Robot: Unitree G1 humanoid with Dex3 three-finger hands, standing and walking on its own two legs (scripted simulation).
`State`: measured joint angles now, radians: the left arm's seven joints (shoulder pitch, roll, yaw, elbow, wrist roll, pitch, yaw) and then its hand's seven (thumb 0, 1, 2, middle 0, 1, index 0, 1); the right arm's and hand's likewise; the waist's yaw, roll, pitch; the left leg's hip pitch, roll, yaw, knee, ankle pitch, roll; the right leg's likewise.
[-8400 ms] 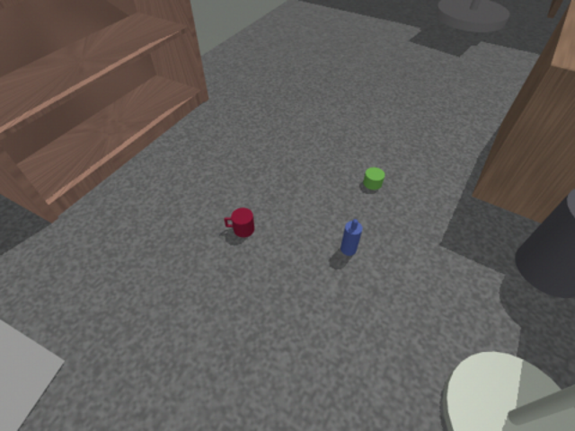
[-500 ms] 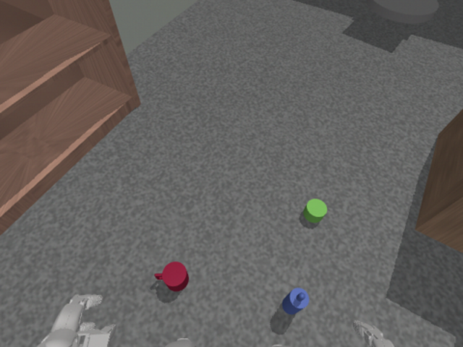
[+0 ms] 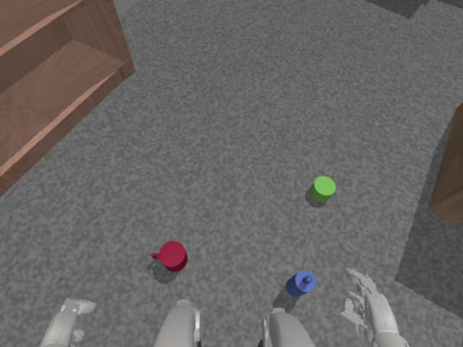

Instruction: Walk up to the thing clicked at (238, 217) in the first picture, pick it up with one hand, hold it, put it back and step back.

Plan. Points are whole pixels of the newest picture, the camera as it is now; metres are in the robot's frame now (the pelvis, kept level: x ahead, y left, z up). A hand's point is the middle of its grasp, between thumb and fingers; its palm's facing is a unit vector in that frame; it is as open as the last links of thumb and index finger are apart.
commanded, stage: rise first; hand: left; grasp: from above
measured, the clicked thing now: (169, 256) +0.40 +0.22 -0.64
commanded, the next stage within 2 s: approach in 2.00 s
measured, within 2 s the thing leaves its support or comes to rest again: neither
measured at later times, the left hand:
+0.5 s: hand (116, 313) +0.19 +0.27 -0.29, palm faces -0.43 -0.58 -0.69, open 14.1 cm
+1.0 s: hand (137, 279) +0.29 +0.27 -0.43, palm faces -0.48 -0.19 -0.86, open 14.2 cm
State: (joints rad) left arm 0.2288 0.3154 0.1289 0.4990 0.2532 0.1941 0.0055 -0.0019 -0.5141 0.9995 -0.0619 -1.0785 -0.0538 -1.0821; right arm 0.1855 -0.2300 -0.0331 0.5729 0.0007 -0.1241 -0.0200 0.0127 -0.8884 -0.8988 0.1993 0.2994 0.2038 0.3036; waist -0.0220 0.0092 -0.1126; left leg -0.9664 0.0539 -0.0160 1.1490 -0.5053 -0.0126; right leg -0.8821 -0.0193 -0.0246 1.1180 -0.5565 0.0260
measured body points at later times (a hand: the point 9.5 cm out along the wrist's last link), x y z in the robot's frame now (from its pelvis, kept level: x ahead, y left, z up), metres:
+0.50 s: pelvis -0.04 -0.01 -0.14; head +0.13 +0.01 +0.27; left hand +0.21 +0.30 -0.25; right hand +0.16 -0.27 -0.25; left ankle +0.02 +0.12 -0.65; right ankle -0.01 -0.14 -0.65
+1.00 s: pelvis -0.10 +0.00 -0.28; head +0.11 +0.01 +0.12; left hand +0.31 +0.28 -0.38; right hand -0.01 -0.28 -0.41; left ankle +0.02 +0.12 -0.65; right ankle -0.01 -0.14 -0.65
